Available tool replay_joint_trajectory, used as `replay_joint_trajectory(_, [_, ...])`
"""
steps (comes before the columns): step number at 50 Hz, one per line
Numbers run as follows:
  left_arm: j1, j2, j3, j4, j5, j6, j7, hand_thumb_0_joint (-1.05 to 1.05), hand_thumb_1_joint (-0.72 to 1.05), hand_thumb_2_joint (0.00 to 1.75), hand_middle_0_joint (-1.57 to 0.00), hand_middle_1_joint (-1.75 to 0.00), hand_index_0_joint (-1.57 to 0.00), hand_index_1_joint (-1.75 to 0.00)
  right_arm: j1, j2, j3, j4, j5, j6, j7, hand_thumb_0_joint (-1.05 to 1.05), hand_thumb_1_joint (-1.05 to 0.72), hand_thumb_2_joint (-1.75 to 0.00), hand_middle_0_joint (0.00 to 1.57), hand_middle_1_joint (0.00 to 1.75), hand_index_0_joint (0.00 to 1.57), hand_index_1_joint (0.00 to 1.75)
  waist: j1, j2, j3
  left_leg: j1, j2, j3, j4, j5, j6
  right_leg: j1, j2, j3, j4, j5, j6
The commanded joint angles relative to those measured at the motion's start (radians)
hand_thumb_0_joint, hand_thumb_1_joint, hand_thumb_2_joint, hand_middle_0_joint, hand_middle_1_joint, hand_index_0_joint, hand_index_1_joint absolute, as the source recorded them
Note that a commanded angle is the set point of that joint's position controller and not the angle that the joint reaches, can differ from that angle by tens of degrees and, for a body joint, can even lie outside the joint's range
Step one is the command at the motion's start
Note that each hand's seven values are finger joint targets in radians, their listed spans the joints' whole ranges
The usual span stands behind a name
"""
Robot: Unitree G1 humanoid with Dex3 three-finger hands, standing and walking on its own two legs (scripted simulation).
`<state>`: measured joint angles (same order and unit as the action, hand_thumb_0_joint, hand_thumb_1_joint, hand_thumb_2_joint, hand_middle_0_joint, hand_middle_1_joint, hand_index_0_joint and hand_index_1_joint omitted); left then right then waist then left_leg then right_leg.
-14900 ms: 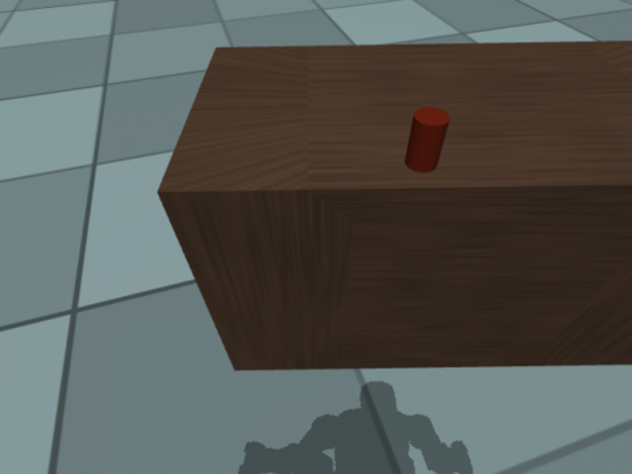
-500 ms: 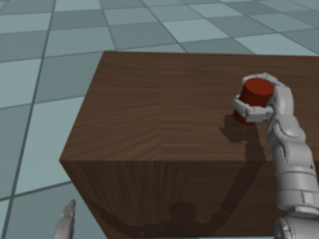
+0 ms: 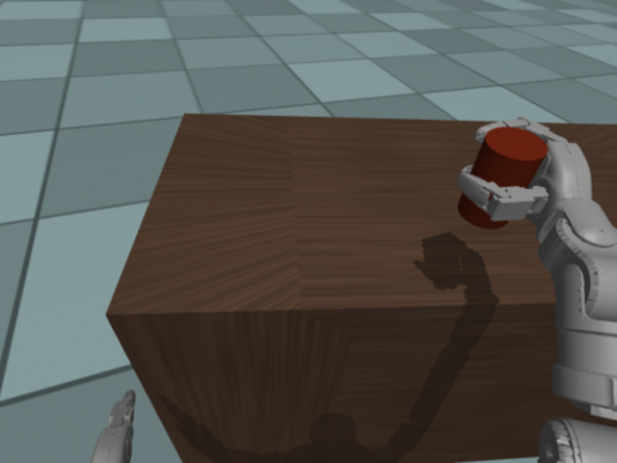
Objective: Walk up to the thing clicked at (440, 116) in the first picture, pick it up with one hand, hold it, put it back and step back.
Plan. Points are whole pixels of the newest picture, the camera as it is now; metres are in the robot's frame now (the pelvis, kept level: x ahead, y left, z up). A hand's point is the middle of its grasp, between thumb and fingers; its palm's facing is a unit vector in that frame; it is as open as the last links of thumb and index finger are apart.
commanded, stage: lift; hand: right
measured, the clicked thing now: (498, 180) +0.36 -0.19 +0.25
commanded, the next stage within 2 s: hold in 0.50 s
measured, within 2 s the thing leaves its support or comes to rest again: neither
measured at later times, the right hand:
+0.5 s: hand (507, 163) +0.34 -0.17 +0.28, palm faces +0.12 +0.99 -0.04, open 8.6 cm
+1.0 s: hand (521, 150) +0.33 -0.17 +0.30, palm faces +0.10 +0.99 -0.05, open 8.6 cm
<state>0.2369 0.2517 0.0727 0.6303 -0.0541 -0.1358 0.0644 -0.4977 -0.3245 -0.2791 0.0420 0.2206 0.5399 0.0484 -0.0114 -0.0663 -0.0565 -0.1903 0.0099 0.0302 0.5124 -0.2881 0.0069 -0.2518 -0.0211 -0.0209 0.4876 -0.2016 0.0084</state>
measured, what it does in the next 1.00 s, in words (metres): stands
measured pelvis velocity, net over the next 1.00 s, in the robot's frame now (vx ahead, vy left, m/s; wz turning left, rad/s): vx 0.00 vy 0.00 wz -0.01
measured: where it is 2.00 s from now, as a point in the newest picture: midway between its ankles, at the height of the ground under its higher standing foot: outside the picture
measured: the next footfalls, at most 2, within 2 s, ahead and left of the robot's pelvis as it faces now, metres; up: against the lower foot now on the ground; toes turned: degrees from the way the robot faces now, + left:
none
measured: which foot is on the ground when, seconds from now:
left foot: down 0.00-1.00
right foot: down 0.00-1.00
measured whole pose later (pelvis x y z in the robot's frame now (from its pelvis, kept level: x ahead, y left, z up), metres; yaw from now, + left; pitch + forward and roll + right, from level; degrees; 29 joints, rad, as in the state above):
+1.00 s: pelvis +0.00 +0.00 +0.00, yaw -1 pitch -2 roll +0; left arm 0.22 0.26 0.04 0.69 -0.06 -0.21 0.07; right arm -0.54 -0.35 -0.31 -0.17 0.27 0.83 0.05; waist -0.02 -0.09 -0.10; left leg -0.19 0.02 0.04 0.54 -0.31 0.00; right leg -0.26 -0.01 -0.01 0.52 -0.22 0.00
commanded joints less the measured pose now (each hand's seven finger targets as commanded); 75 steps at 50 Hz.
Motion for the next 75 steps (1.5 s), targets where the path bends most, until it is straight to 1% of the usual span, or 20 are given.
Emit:
replay_joint_trajectory(1, [-0.164, 0.124, 0.039, -0.174, 0.006, -0.077, 0.006, 0.0, -0.53, 0.04, -0.04, -0.05, -0.04, -0.04, -0.548, -0.249, -0.092, -0.348, 0.025, -0.069, -0.01, 0.0, -0.36, -1.27, 1.3, 1.4, 1.32, 1.4, -0.006, 0.017, -0.263, -0.047, -0.008, 0.019, -0.096, 0.153, -0.002, 0.198, 0.025, 0.004, -0.041, 0.085, -0.033])
replay_joint_trajectory(5, [-0.169, 0.112, 0.018, -0.173, 0.005, -0.089, 0.014, 0.0, -0.54, 0.05, -0.04, -0.05, -0.04, -0.05, -0.541, -0.244, -0.095, -0.376, 0.037, -0.036, -0.019, 0.0, -0.35, -1.28, 1.31, 1.41, 1.33, 1.41, -0.008, 0.025, -0.258, -0.045, -0.008, 0.017, -0.095, 0.163, -0.004, 0.19, 0.027, 0.004, -0.036, 0.098, -0.034])
replay_joint_trajectory(8, [-0.174, 0.152, 0.058, -0.164, 0.006, -0.096, 0.024, 0.0, -0.54, 0.05, -0.04, -0.05, -0.04, -0.04, -0.538, -0.265, -0.113, -0.345, 0.041, -0.008, -0.021, 0.0, -0.35, -1.29, 1.31, 1.42, 1.34, 1.42, 0.006, 0.05, -0.226, -0.057, -0.003, 0.009, -0.103, 0.144, -0.011, 0.17, 0.033, 0.003, -0.035, 0.07, -0.039])
replay_joint_trajectory(13, [-0.141, 0.092, 0.003, -0.121, 0.002, -0.104, 0.016, 0.0, -0.54, 0.05, -0.04, -0.05, -0.04, -0.05, -0.527, -0.25, -0.11, -0.32, 0.045, 0.024, -0.014, 0.0, -0.34, -1.29, 1.3, 1.41, 1.33, 1.41, 0.001, 0.039, -0.194, -0.069, -0.007, 0.014, -0.102, 0.132, -0.009, 0.151, 0.031, 0.005, -0.039, 0.067, -0.037])
replay_joint_trajectory(18, [-0.172, 0.15, 0.048, -0.179, 0.004, -0.124, 0.019, 0.0, -0.54, 0.05, -0.04, -0.05, -0.04, -0.05, -0.569, -0.262, -0.115, -0.364, 0.046, 0.043, -0.005, 0.0, -0.36, -1.3, 1.31, 1.42, 1.33, 1.42, 0.008, 0.056, -0.231, -0.081, -0.008, 0.013, -0.099, 0.118, -0.01, 0.184, 0.028, 0.006, -0.037, 0.056, -0.034])
replay_joint_trajectory(24, [-0.178, 0.099, -0.003, -0.159, 0.003, -0.137, 0.012, 0.0, -0.55, 0.06, -0.05, -0.05, -0.04, -0.05, -0.569, -0.255, -0.115, -0.407, 0.052, 0.063, -0.004, 0.0, -0.36, -1.27, 1.28, 1.38, 1.3, 1.38, -0.011, 0.033, -0.246, -0.061, -0.007, 0.014, -0.086, 0.137, -0.008, 0.166, 0.033, 0.005, -0.026, 0.08, -0.034])
replay_joint_trajectory(27, [-0.17, 0.138, 0.031, -0.134, 0.006, -0.136, 0.019, 0.0, -0.55, 0.05, -0.05, -0.05, -0.05, -0.05, -0.567, -0.282, -0.131, -0.411, 0.046, 0.081, -0.015, 0.0, -0.34, -1.28, 1.27, 1.39, 1.3, 1.39, -0.007, 0.04, -0.265, -0.058, -0.002, 0.01, -0.086, 0.156, -0.009, 0.173, 0.038, 0.006, -0.02, 0.095, -0.037])
replay_joint_trajectory(31, [-0.186, 0.114, 0.003, -0.122, 0.005, -0.139, 0.02, 0.0, -0.55, 0.05, -0.05, -0.05, -0.05, -0.05, -0.575, -0.279, -0.134, -0.435, 0.052, 0.102, -0.019, 0.0, -0.32, -1.28, 1.27, 1.39, 1.3, 1.39, -0.016, 0.037, -0.261, -0.05, -0.004, 0.013, -0.08, 0.173, -0.011, 0.165, 0.038, 0.006, -0.013, 0.112, -0.036])
replay_joint_trajectory(36, [-0.165, 0.141, 0.036, -0.117, 0.002, -0.132, 0.027, 0.0, -0.54, 0.05, -0.05, -0.05, -0.05, -0.05, -0.576, -0.289, -0.148, -0.417, 0.062, 0.131, -0.017, 0.0, -0.3, -1.27, 1.26, 1.38, 1.29, 1.38, -0.007, 0.049, -0.268, -0.048, -0.005, 0.017, -0.072, 0.208, -0.013, 0.18, 0.036, 0.009, -0.004, 0.149, -0.038])
replay_joint_trajectory(42, [-0.176, 0.101, -0.009, -0.108, -0.007, -0.13, 0.012, 0.0, -0.55, 0.05, -0.05, -0.05, -0.05, -0.05, -0.562, -0.252, -0.117, -0.415, 0.068, 0.166, -0.005, 0.0, -0.29, -1.27, 1.25, 1.38, 1.28, 1.38, -0.016, 0.035, -0.215, -0.066, -0.01, 0.022, -0.075, 0.18, -0.011, 0.15, 0.036, 0.01, -0.013, 0.131, -0.035])
replay_joint_trajectory(44, [-0.16, 0.141, 0.034, -0.108, -0.005, -0.131, 0.016, 0.0, -0.55, 0.05, -0.05, -0.05, -0.05, -0.05, -0.6, -0.261, -0.114, -0.444, 0.066, 0.173, -0.004, 0.0, -0.29, -1.29, 1.26, 1.39, 1.29, 1.39, 0.007, 0.026, -0.24, -0.07, -0.009, 0.021, -0.075, 0.192, -0.01, 0.173, 0.036, 0.011, -0.013, 0.139, -0.035])
replay_joint_trajectory(46, [-0.16, 0.125, 0.015, -0.111, -0.007, -0.135, 0.01, 0.0, -0.55, 0.05, -0.05, -0.05, -0.05, -0.05, -0.594, -0.257, -0.108, -0.477, 0.066, 0.183, -0.001, 0.0, -0.29, -1.28, 1.25, 1.39, 1.29, 1.39, -0.001, 0.006, -0.25, -0.07, -0.009, 0.024, -0.071, 0.196, -0.008, 0.182, 0.035, 0.014, -0.011, 0.152, -0.034])
replay_joint_trajectory(47, [-0.157, 0.106, -0.008, -0.09, -0.007, -0.131, 0.007, 0.0, -0.55, 0.05, -0.05, -0.05, -0.05, -0.05, -0.567, -0.257, -0.122, -0.436, 0.069, 0.189, -0.002, 0.0, -0.3, -1.3, 1.26, 1.4, 1.3, 1.4, -0.01, 0.022, -0.245, -0.063, -0.009, 0.025, -0.071, 0.201, -0.009, 0.172, 0.035, 0.015, -0.008, 0.159, -0.035])
replay_joint_trajectory(53, [-0.19, 0.15, 0.032, -0.124, -0.005, -0.138, 0.013, 0.0, -0.55, 0.05, -0.05, -0.05, -0.05, -0.05, -0.589, -0.279, -0.14, -0.498, 0.073, 0.203, -0.015, 0.0, -0.3, -1.3, 1.26, 1.4, 1.3, 1.4, -0.007, 0.04, -0.257, -0.067, -0.009, 0.027, -0.076, 0.167, -0.01, 0.179, 0.035, 0.016, -0.014, 0.124, -0.035])
replay_joint_trajectory(57, [-0.186, 0.145, 0.026, -0.108, -0.003, -0.142, 0.017, 0.0, -0.55, 0.05, -0.05, -0.05, -0.05, -0.05, -0.608, -0.301, -0.159, -0.477, 0.076, 0.201, -0.028, 0.0, -0.31, -1.29, 1.26, 1.39, 1.29, 1.39, -0.014, 0.035, -0.24, -0.07, -0.011, 0.029, -0.074, 0.137, -0.006, 0.16, 0.033, 0.02, -0.016, 0.1, -0.032])
replay_joint_trajectory(60, [-0.185, 0.111, -0.013, -0.126, -0.003, -0.147, 0.013, 0.0, -0.54, 0.05, -0.05, -0.05, -0.05, -0.05, -0.598, -0.271, -0.143, -0.469, 0.081, 0.206, -0.03, 0.0, -0.29, -1.29, 1.26, 1.39, 1.29, 1.39, -0.014, 0.038, -0.244, -0.067, -0.012, 0.029, -0.072, 0.131, -0.008, 0.157, 0.031, 0.016, -0.014, 0.093, -0.033])
replay_joint_trajectory(65, [-0.174, 0.128, 0.004, -0.097, -0.004, -0.147, 0.015, 0.0, -0.54, 0.04, -0.05, -0.05, -0.05, -0.05, -0.611, -0.267, -0.119, -0.489, 0.076, 0.212, -0.021, 0.0, -0.27, -1.3, 1.25, 1.4, 1.29, 1.4, -0.004, 0.01, -0.251, -0.077, -0.008, 0.021, -0.074, 0.149, -0.005, 0.166, 0.036, 0.014, -0.009, 0.11, -0.034])
replay_joint_trajectory(67, [-0.183, 0.11, -0.019, -0.085, -0.006, -0.148, 0.015, 0.0, -0.55, 0.05, -0.05, -0.05, -0.05, -0.05, -0.606, -0.224, -0.084, -0.472, 0.073, 0.224, -0.016, 0.0, -0.27, -1.3, 1.25, 1.39, 1.29, 1.39, 0.001, 0.02, -0.242, -0.083, -0.008, 0.02, -0.078, 0.151, -0.008, 0.164, 0.037, 0.014, -0.01, 0.108, -0.034])
replay_joint_trajectory(72, [-0.216, 0.128, -0.008, -0.109, -0.005, -0.149, 0.018, 0.0, -0.54, 0.05, -0.05, -0.06, -0.05, -0.05, -0.618, -0.229, -0.1, -0.451, 0.077, 0.248, -0.022, 0.0, -0.28, -1.3, 1.26, 1.4, 1.3, 1.4, -0.011, 0.039, -0.235, -0.065, -0.01, 0.029, -0.079, 0.151, -0.01, 0.162, 0.034, 0.02, -0.013, 0.113, -0.031])
replay_joint_trajectory(75, [-0.201, 0.137, 0.006, -0.099, -0.003, -0.146, 0.021, 0.0, -0.54, 0.05, -0.05, -0.05, -0.05, -0.05, -0.632, -0.278, -0.149, -0.426, 0.076, 0.246, -0.036, 0.0, -0.29, -1.29, 1.26, 1.39, 1.29, 1.39, -0.013, 0.049, -0.242, -0.057, -0.007, 0.028, -0.078, 0.163, -0.013, 0.159, 0.037, 0.017, -0.009, 0.122, -0.033])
